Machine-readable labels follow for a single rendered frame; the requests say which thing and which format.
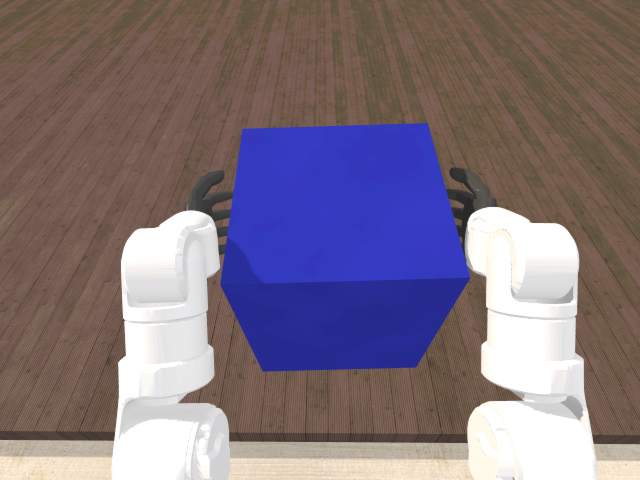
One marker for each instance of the left robot hand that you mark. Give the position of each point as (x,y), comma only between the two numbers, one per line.
(199,201)

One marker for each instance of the right robot hand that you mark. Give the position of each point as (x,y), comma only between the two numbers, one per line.
(472,203)

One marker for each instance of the robot left upper arm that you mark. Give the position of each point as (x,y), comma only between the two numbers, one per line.
(181,441)

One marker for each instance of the carton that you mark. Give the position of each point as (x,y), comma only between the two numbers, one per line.
(342,250)

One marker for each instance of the left robot forearm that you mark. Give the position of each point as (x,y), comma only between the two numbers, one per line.
(164,273)

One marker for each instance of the right robot forearm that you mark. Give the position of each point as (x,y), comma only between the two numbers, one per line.
(531,272)

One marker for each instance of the robot right upper arm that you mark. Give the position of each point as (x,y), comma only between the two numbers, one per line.
(522,440)

